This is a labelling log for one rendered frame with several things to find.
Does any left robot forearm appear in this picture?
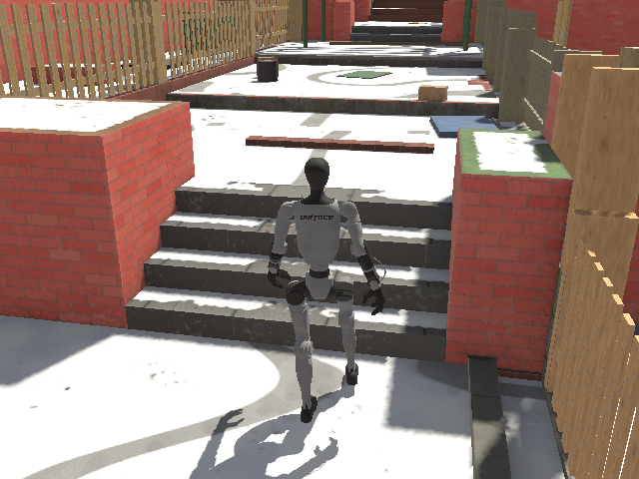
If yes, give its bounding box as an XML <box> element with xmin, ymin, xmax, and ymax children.
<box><xmin>268</xmin><ymin>240</ymin><xmax>283</xmax><ymax>273</ymax></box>

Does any right robot forearm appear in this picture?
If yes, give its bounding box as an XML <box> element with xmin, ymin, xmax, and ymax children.
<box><xmin>357</xmin><ymin>241</ymin><xmax>381</xmax><ymax>290</ymax></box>

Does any left robot shin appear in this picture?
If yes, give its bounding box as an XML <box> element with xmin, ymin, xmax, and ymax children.
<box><xmin>295</xmin><ymin>340</ymin><xmax>313</xmax><ymax>409</ymax></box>

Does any robot left hand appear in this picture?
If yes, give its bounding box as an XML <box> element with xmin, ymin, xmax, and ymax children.
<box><xmin>268</xmin><ymin>269</ymin><xmax>291</xmax><ymax>288</ymax></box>

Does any robot right hand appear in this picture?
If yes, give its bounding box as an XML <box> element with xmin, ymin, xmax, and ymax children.
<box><xmin>362</xmin><ymin>286</ymin><xmax>385</xmax><ymax>315</ymax></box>

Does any humanoid robot torso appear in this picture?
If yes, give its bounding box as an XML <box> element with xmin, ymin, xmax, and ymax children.
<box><xmin>295</xmin><ymin>196</ymin><xmax>341</xmax><ymax>299</ymax></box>

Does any robot right upper arm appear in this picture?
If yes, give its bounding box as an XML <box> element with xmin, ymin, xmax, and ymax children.
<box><xmin>338</xmin><ymin>201</ymin><xmax>366</xmax><ymax>256</ymax></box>

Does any robot left upper arm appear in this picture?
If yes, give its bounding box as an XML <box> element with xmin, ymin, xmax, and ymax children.
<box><xmin>272</xmin><ymin>201</ymin><xmax>298</xmax><ymax>254</ymax></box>

